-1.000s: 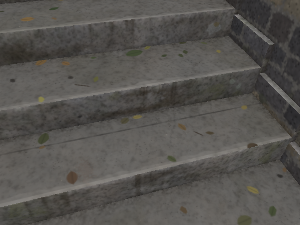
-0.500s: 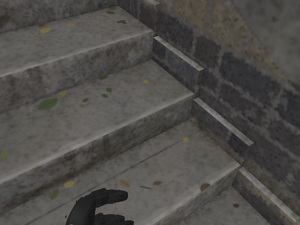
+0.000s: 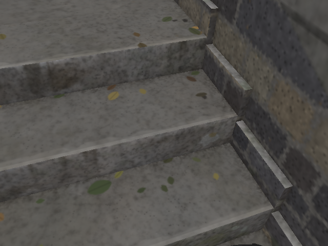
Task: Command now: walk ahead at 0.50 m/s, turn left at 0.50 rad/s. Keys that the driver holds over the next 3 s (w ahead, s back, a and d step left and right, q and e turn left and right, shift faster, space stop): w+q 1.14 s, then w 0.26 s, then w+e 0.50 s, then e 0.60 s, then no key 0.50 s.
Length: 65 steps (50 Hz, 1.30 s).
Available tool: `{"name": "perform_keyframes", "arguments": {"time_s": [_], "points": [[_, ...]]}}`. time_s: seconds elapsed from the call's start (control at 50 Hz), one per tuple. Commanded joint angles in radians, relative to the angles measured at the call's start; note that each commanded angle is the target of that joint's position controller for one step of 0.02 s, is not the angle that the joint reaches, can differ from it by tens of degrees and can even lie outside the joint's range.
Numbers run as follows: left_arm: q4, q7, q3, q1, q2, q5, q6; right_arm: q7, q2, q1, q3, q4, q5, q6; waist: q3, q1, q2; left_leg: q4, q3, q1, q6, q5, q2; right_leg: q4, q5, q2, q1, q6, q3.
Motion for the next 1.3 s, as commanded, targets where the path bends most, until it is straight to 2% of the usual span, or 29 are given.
{"name": "perform_keyframes", "arguments": {"time_s": [0.02,0.06,0.08,0.1,0.12,0.14,0.18,0.24,0.34,0.4,0.46,0.5,0.54,0.58,0.6,0.62,0.64,0.66,0.68,0.7,0.74,0.76,0.8,0.84,0.92,1.06,1.18,1.26,1.3], "points": [[-0.049,-0.018,0.04,0.054,0.252,-0.044,-0.038,0.012,-0.022,-0.09,-0.004,-0.086,0.007,0.015,0.122,-0.062,-0.091,-0.282,0.127,0.369,-0.082,-0.047,-0.112,-0.098,1.493,-0.338,-0.103,-0.237,0.057],[-0.072,-0.036,0.067,0.036,0.297,-0.037,-0.038,-0.014,-0.138,0.11,-0.05,-0.032,0.024,-0.021,0.012,-0.093,-0.105,-0.467,0.125,0.568,-0.04,0.042,-0.218,0.153,1.733,-0.289,0.035,-0.189,0.006],[-0.073,-0.037,0.061,0.086,0.24,0.016,-0.043,-0.029,-0.169,0.261,-0.066,0.007,0.036,-0.046,-0.082,-0.104,-0.031,-0.472,-0.053,0.964,0.031,0.21,-0.181,0.347,1.621,-0.251,-0.262,-0.147,0.059],[-0.084,-0.063,0.062,0.043,0.271,0.018,-0.03,-0.043,-0.217,0.462,-0.087,0.075,0.025,-0.049,-0.148,-0.176,0.042,-0.701,-0.282,1.225,0.072,0.09,-0.141,0.552,1.271,-0.149,-0.514,-0.137,0.098],[-0.118,-0.092,0.065,-0.098,0.218,-0.013,-0.009,-0.045,-0.272,0.658,-0.098,0.159,-0.03,-0.042,-0.128,-0.223,0.201,-1.049,-0.667,1.336,0.162,0.027,-0.002,0.948,0.345,0.025,-0.787,-0.087,0.202],[-0.134,-0.09,0.061,-0.131,0.188,-0.063,0.002,-0.057,-0.296,0.658,-0.12,0.168,-0.061,-0.045,-0.071,-0.224,0.165,-1.161,-0.844,1.25,0.131,-0.232,0.041,1.249,0.35,0.04,-0.925,-0.108,0.433],[-0.149,-0.05,0.07,-0.215,0.148,-0.068,-0.014,-0.052,-0.152,0.507,-0.088,0.196,-0.05,-0.056,0.072,-0.12,0.11,-1.121,-0.74,0.934,0.132,-0.216,0.038,1.447,0.416,0.022,-1.004,-0.143,0.5],[-0.188,-0.005,0.039,-0.236,0.082,-0.053,-0.002,-0.034,-0.005,0.216,-0.034,0.174,-0.027,-0.069,0.035,0.058,-0.001,-1.161,-0.545,0.704,0.1,-0.019,-0.015,1.574,0.367,0.012,-1.04,-0.183,0.489],[-0.236,0.008,0.042,-0.326,0.152,-0.04,0.028,-0.031,-0.065,0.338,-0.022,0.171,-0.071,-0.123,0.052,0.04,0.065,-1.22,-0.29,0.603,0.045,0.143,-0.084,1.456,0.369,-0.049,-1.011,-0.099,0.307],[-0.318,0.005,0.016,-0.499,0.117,-0.031,0.011,-0.045,-0.071,0.706,-0.022,0.306,-0.08,-0.108,0.106,-0.099,0.141,-1.149,-0.518,1.046,0.103,0.26,0.039,1.846,0.054,-0.005,-1.501,-0.112,0.36],[-0.437,0.028,-0.016,-0.662,0.1,-0.045,-0.012,-0.061,-0.048,0.784,-0.013,0.354,-0.101,-0.121,0.137,-0.135,0.092,-1.14,-0.582,1.291,0.063,0.202,0.098,1.716,-0.071,-0.036,-1.752,-0.148,0.402],[-0.518,0.039,-0.026,-0.795,0.079,-0.04,0.006,-0.032,-0.065,0.682,-0.012,0.316,-0.089,-0.123,0.16,-0.084,0.092,-1.279,-0.497,0.918,0.045,0.087,0.025,1.322,0.153,-0.087,-1.35,-0.133,0.282],[-0.619,0.015,-0.06,-0.977,-0.019,-0.042,0.072,0.005,-0.121,0.521,-0.019,0.221,-0.023,-0.109,0.195,-0.046,0.147,-1.597,-0.489,0.308,0.105,0.052,0.059,1.114,0.066,-0.059,-0.635,-0.036,0.12],[-0.562,-0.022,-0.027,-0.722,0.096,-0.076,0.083,0.002,-0.285,0.468,-0.075,0.181,0.01,-0.137,0.146,0.064,0.188,-1.422,-0.418,0.691,0.081,1.028,0.137,0.97,0.21,0.035,-0.6,-0.023,0.136],[-0.512,-0.014,0.049,-0.536,0.274,-0.117,0.055,0.016,-0.342,0.519,-0.111,0.185,0.013,-0.14,0.017,0.104,0.185,-1.237,-0.361,0.951,0.002,1.367,0.077,0.746,0.064,0.106,-0.495,-0.063,0.174],[-0.448,0.004,0.07,-0.297,0.298,-0.089,0.034,0.024,-0.251,0.563,-0.111,0.202,-0.02,-0.134,-0.272,0.131,0.086,-0.885,-0.341,0.955,-0.07,1.18,0.01,0.66,0.436,-0.013,-0.13,-0.16,0.375],[-0.358,0.005,0.074,-0.062,0.318,-0.083,0.018,0.039,-0.041,0.705,-0.07,0.188,-0.071,-0.133,-0.54,0.096,-0.25,-0.581,-0.32,0.575,-0.087,0.339,-0.173,0.393,0.357,-0.343,0.329,-0.346,0.976],[-0.311,0.017,0.069,0.108,0.315,-0.047,0.029,0.046,-0.091,0.521,-0.105,0.2,-0.026,-0.099,-0.341,0.223,-0.277,-0.092,-0.383,0.345,-0.08,0.143,-0.205,0.163,-0.268,-0.382,0.147,-0.312,1.289],[-0.276,0.034,0.074,0.045,0.32,-0.058,-0.003,0.046,-0.086,0.4,-0.118,0.162,-0.017,-0.091,-0.002,0.194,-0.209,0.115,-0.347,0.164,-0.067,0.25,-0.174,0.08,-0.57,-0.324,-0.101,-0.248,1.199],[-0.272,0.031,0.076,-0.084,0.281,-0.092,-0.005,0.041,-0.076,0.402,-0.124,0.189,-0.023,-0.113,0.11,0.119,-0.138,0.201,-0.285,0.185,-0.044,0.328,-0.114,0.121,-0.463,-0.332,-0.296,-0.272,1.013],[-0.229,0.025,0.032,-0.194,0.063,-0.09,0.018,0.025,-0.029,0.345,-0.101,0.16,-0.043,-0.114,0.077,-0.001,0.059,0.206,-0.249,0.228,0.027,0.355,-0.062,0.133,-0.144,-0.328,-0.378,-0.237,0.71],[-0.245,0.028,0.015,-0.257,-0.018,-0.093,0.028,0.018,-0.012,0.364,-0.086,0.164,-0.041,-0.097,0.059,-0.036,0.028,0.227,-0.233,0.238,0.043,0.341,-0.038,0.111,-0.038,-0.341,-0.425,-0.217,0.671],[-0.204,0.035,0.011,-0.283,-0.057,-0.068,0.025,0.02,0.012,0.355,-0.064,0.139,-0.002,-0.068,0.049,-0.062,0.029,0.271,-0.232,0.136,0.07,0.272,-0.023,0.081,0.121,-0.29,-0.43,-0.176,0.48],[-0.197,0.033,0.001,-0.294,-0.051,-0.022,-0.003,0.02,-0.01,0.31,-0.053,0.094,0.012,-0.048,0.05,-0.099,0.063,0.175,-0.208,0.123,0.07,0.3,0.014,0.005,0.154,-0.243,-0.469,-0.149,0.31],[-0.18,0.031,0.011,-0.148,0.076,-0.006,-0.026,0.053,-0.129,0.249,-0.07,0.069,0.001,-0.013,0.104,-0.037,-0.007,0.339,-0.135,-0.002,0.026,0.167,0.03,-0.104,0.081,-0.269,-0.363,-0.205,0.217],[-0.078,0.013,-0.027,0.176,0.052,0.015,-0.018,-0.002,-0.063,0.024,-0.033,-0.017,-0.007,-0.045,0.12,0.073,-0.007,0.45,-0.152,-0.444,0.097,0.135,0.009,-0.141,0.187,-0.292,0.126,-0.233,0.173],[-0.031,0.022,-0.027,0.257,0.048,0.056,-0.006,0.022,-0.017,-0.232,-0.005,-0.176,0.004,-0.02,0.203,0.094,0.028,0.186,-0.038,-0.477,0.119,0.169,0.109,-0.267,0.267,-0.304,0.218,-0.215,0.063],[-0.047,-0.035,-0.008,0.248,0.111,-0.037,-0.019,0.054,-0.043,-0.334,-0.004,-0.236,-0.012,0.051,0.212,0.029,-0.048,-0.148,0.178,0.2,0.019,-0.003,0.005,-0.373,0.814,-0.324,-0.091,-0.255,-0.049],[-0.039,-0.047,0.006,0.254,0.195,-0.021,-0.049,0.044,-0.064,-0.241,-0.025,-0.233,0.008,0.024,0.194,-0.062,-0.2,-0.34,0.173,0.318,0.025,-0.1,-0.088,-0.226,1.518,-0.36,0.105,-0.203,-0.058]]}}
